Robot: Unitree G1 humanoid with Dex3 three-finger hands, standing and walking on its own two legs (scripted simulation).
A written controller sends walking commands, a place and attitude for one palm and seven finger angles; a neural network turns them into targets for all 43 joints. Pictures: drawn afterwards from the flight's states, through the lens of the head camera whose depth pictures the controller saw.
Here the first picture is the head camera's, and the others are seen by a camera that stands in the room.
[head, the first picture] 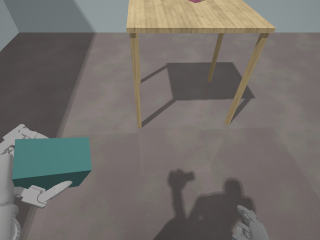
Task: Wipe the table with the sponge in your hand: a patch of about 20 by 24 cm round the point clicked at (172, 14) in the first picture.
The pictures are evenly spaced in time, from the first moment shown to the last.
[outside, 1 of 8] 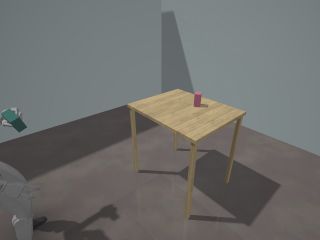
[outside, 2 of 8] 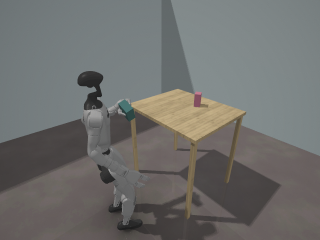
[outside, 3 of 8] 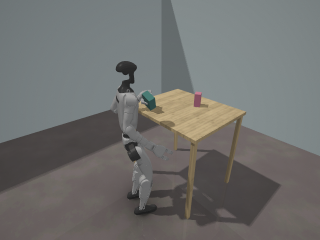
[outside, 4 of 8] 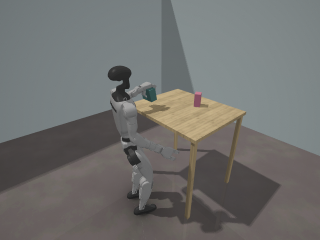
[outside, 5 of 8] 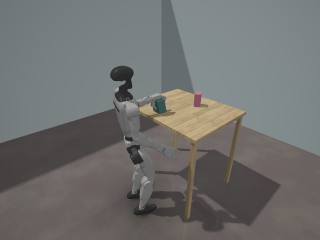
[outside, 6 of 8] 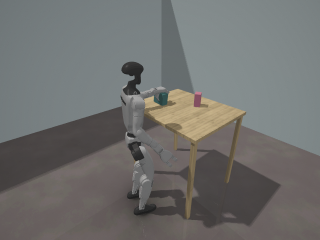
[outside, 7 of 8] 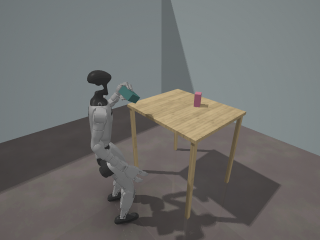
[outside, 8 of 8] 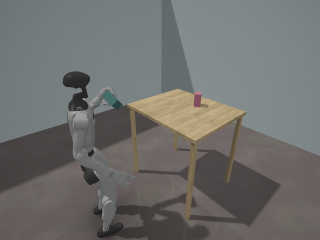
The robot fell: no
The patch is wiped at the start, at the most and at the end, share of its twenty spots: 0.00 1.00 1.00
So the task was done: yes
